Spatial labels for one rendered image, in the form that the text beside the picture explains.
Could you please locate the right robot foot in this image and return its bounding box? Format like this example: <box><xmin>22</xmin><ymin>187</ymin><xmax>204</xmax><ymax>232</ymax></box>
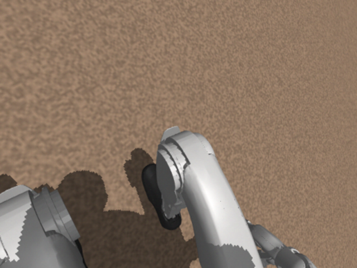
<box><xmin>142</xmin><ymin>164</ymin><xmax>181</xmax><ymax>230</ymax></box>

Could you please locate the right robot arm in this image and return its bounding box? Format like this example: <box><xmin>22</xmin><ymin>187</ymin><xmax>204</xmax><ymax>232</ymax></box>
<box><xmin>274</xmin><ymin>247</ymin><xmax>317</xmax><ymax>268</ymax></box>

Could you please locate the right robot hand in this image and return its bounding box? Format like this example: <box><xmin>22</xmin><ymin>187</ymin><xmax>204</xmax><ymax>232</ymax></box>
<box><xmin>245</xmin><ymin>219</ymin><xmax>286</xmax><ymax>267</ymax></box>

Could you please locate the left robot foot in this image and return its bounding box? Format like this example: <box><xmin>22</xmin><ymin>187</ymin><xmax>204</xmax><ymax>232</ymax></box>
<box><xmin>75</xmin><ymin>239</ymin><xmax>88</xmax><ymax>268</ymax></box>

